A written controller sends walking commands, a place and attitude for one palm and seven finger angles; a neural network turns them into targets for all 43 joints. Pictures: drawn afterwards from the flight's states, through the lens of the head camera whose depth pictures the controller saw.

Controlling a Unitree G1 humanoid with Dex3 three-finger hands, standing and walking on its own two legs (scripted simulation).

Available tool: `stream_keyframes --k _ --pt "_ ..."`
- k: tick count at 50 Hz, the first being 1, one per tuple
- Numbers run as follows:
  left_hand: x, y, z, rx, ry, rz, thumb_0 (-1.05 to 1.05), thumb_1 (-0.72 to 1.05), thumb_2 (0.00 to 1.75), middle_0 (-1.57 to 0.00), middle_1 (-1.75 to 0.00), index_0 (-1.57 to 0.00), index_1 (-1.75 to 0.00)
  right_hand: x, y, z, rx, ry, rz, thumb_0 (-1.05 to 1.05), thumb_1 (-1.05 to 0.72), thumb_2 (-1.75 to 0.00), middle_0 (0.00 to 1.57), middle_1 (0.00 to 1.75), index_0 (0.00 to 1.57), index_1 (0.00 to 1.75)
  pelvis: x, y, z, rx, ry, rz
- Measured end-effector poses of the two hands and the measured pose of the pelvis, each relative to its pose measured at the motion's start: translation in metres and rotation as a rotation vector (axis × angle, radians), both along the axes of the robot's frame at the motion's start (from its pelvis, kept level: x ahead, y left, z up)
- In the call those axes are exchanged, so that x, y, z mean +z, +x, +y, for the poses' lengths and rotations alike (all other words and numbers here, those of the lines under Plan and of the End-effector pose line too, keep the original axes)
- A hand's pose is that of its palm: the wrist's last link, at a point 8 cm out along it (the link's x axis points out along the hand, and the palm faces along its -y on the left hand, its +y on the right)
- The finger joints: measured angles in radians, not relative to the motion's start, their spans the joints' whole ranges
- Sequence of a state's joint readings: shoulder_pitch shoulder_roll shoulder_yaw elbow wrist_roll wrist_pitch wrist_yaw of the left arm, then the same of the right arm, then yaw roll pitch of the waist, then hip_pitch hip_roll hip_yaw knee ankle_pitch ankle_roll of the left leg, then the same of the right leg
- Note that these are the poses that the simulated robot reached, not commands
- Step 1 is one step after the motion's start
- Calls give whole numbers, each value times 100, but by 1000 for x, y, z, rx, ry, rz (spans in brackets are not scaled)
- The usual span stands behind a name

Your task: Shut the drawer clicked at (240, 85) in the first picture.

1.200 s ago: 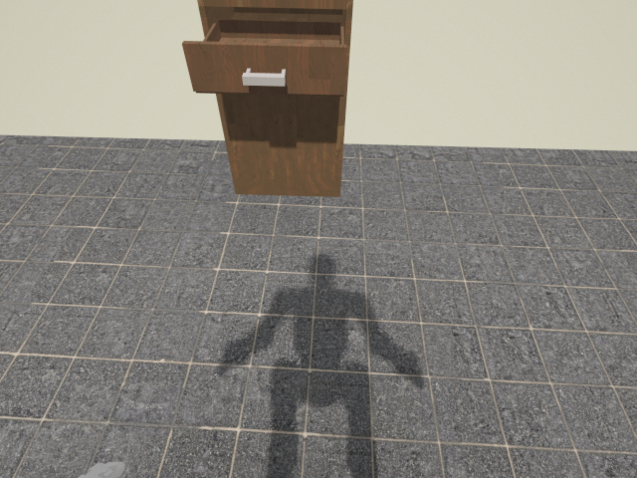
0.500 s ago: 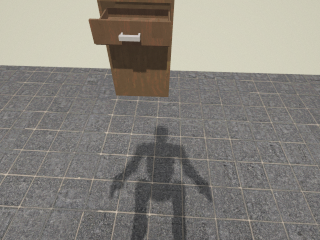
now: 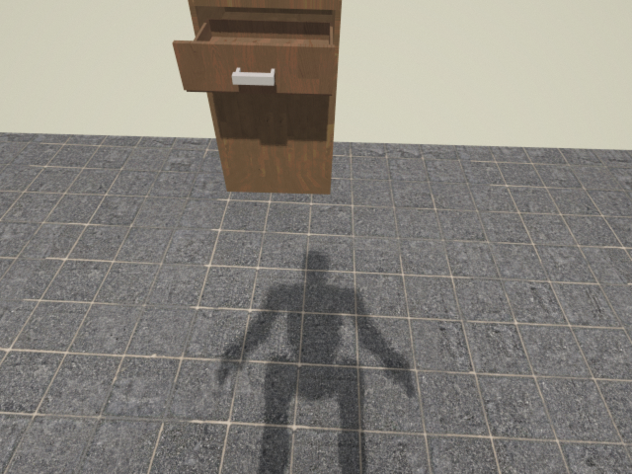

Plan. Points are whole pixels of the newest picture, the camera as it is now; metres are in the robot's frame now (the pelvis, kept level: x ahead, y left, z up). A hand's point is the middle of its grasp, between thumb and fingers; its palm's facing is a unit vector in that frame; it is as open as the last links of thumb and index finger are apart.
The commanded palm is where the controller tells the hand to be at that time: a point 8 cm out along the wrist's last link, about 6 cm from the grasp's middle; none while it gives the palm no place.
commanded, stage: look at it before walking up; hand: left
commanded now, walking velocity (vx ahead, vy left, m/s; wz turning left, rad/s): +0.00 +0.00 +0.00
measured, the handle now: (254, 75) +1.13 +0.24 -0.03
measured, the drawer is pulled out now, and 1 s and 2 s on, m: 0.30 0.30 0.30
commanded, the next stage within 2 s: walk to a spot facing it in 0.24 s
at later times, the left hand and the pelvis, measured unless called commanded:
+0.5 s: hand out of the picture +0.06 +0.23 -0.17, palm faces +0.00 -0.96 -0.29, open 7.4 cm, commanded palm none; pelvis +0.02 +0.00 +0.00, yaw +0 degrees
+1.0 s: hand (208, 399) +0.27 +0.20 -0.19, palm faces -0.05 -0.98 -0.18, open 7.3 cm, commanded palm none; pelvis +0.18 +0.01 -0.02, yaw -1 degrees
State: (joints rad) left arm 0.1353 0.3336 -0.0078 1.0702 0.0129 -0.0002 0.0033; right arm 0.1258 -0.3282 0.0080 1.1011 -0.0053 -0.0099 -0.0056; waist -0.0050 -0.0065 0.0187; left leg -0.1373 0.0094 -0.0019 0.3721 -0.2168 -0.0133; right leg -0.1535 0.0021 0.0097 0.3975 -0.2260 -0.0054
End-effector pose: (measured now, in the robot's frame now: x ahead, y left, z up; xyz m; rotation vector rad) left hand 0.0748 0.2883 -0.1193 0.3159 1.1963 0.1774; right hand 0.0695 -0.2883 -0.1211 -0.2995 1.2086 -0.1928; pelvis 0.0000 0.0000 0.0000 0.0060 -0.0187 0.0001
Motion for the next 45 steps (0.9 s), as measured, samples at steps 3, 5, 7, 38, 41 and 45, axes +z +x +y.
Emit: stream_keyframes --k 3,5,7,38,41,45 --pt "0 -1 1 1 1 4 0 90 90 -20 -30 -20 -30 0 2 0 1 -2 0 1 -91 -90 20 30 21 30 0 1 0 0 0 0" --pt "0 -2 1 3 2 7 0 90 90 -20 -30 -20 -30 1 3 -1 1 -3 -1 1 -91 -90 20 30 21 30 0 1 0 -1 0 0" --pt "0 -2 2 4 3 10 0 90 90 -20 -30 -20 -30 1 3 -1 0 -4 -1 1 -91 -90 20 30 21 30 0 2 0 -1 0 0" --pt "-44 -32 -27 105 -194 285 1 90 90 -20 -30 -20 -30 -17 -50 102 -159 111 217 1 -91 -90 20 30 20 30 -9 85 34 -5 -14 9" --pt "-41 11 -30 90 -208 234 1 90 90 -20 -30 -20 -30 -10 -68 120 -203 140 317 1 -91 -90 20 30 20 30 -5 104 34 -4 -17 13" --pt "-38 84 -31 57 -186 152 1 93 90 -20 -30 -20 -30 -4 -79 135 -257 177 435 1 -91 -90 20 30 21 30 -5 134 29 -6 -18 13"
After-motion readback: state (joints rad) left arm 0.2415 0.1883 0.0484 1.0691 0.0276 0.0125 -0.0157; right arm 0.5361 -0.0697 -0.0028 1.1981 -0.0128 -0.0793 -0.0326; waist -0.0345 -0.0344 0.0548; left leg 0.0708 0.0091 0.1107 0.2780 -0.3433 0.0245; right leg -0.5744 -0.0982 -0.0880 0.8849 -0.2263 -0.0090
